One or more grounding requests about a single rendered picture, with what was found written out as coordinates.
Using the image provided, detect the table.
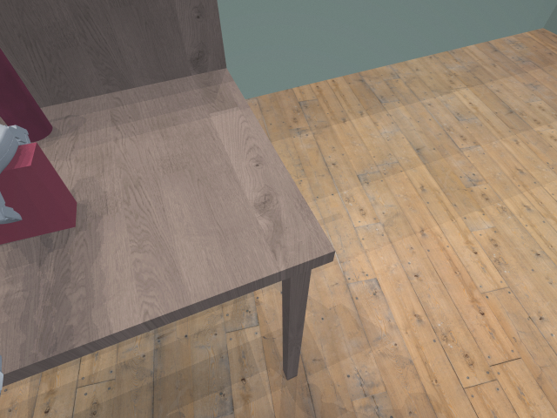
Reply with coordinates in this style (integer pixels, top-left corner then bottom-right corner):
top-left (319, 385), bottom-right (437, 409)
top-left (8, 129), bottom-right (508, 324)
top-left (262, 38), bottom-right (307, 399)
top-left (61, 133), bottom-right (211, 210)
top-left (0, 0), bottom-right (335, 387)

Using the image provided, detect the robot left hand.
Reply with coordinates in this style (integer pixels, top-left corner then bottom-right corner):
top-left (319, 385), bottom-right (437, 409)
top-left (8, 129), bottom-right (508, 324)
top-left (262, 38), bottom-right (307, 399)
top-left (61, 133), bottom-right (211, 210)
top-left (0, 125), bottom-right (31, 224)

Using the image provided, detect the sponge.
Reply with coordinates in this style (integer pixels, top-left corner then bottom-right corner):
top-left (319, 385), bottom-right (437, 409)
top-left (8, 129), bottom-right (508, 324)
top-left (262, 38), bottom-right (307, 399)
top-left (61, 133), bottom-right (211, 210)
top-left (0, 143), bottom-right (77, 245)

